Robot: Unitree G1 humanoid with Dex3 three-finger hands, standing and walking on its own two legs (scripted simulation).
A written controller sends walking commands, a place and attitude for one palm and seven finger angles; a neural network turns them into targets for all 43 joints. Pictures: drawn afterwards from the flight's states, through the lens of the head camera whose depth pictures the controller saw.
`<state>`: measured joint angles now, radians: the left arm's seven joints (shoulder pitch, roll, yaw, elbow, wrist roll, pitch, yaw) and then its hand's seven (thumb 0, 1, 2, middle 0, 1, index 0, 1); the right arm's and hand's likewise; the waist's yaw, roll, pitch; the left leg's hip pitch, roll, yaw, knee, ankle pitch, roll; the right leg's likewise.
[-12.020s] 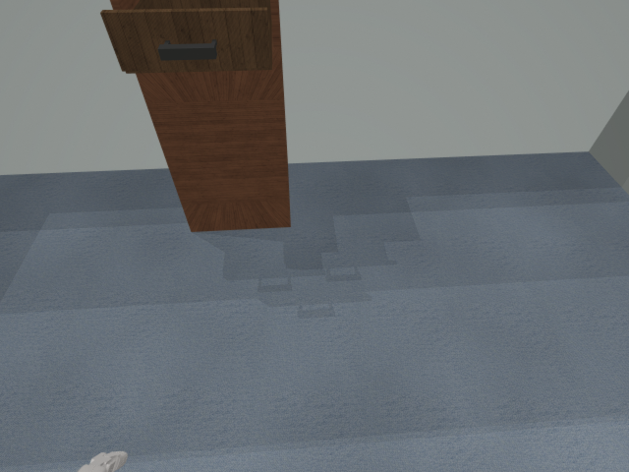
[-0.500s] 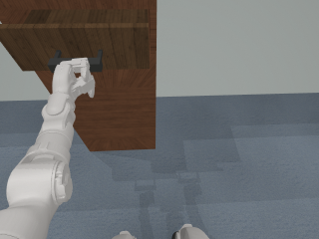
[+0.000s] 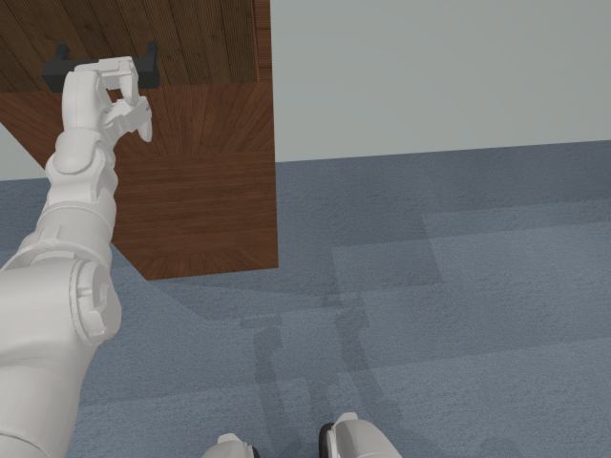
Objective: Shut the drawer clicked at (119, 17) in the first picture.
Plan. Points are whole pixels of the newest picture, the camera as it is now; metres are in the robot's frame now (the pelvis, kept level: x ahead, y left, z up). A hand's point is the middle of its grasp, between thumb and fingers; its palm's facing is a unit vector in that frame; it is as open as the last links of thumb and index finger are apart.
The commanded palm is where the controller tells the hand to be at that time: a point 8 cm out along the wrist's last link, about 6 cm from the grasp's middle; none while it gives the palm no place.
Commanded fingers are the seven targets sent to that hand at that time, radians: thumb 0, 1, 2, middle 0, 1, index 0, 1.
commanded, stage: push the drawer shut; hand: left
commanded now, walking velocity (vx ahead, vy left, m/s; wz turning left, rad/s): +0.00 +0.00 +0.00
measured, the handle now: (105, 62) +0.62 +0.20 +0.12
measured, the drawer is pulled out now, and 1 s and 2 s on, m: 0.01 0.00 0.00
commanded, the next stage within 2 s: pull the fist back off the drawer in 0.46 s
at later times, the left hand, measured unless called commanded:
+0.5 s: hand (132, 101) +0.55 +0.16 +0.11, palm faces -0.02 -1.00 -0.03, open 3.1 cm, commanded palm +0.58 +0.20 +0.12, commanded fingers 0.00 0.90 0.90 -1.40 -1.60 -1.40 -1.60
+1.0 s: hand (137, 102) +0.54 +0.15 +0.12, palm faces -0.01 -1.00 -0.03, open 3.2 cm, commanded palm +0.52 +0.20 +0.12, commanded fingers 0.00 0.90 0.90 -1.40 -1.60 -1.40 -1.60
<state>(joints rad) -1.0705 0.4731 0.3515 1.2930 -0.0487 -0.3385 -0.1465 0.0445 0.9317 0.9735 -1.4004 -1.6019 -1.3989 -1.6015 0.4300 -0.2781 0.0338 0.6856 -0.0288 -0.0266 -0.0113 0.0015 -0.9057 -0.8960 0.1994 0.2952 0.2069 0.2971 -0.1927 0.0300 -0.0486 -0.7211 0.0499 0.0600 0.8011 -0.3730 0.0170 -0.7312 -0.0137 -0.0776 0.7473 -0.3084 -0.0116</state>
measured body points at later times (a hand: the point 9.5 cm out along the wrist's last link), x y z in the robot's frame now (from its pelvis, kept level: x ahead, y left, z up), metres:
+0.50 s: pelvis -0.01 +0.00 +0.00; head +0.12 +0.02 +0.43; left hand +0.54 +0.21 +0.12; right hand -0.04 -0.26 -0.11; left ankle +0.00 +0.11 -0.70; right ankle +0.02 -0.11 -0.70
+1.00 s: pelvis -0.02 +0.01 -0.01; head +0.11 +0.02 +0.42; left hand +0.54 +0.20 +0.12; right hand -0.08 -0.25 -0.11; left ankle +0.00 +0.11 -0.70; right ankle +0.02 -0.11 -0.70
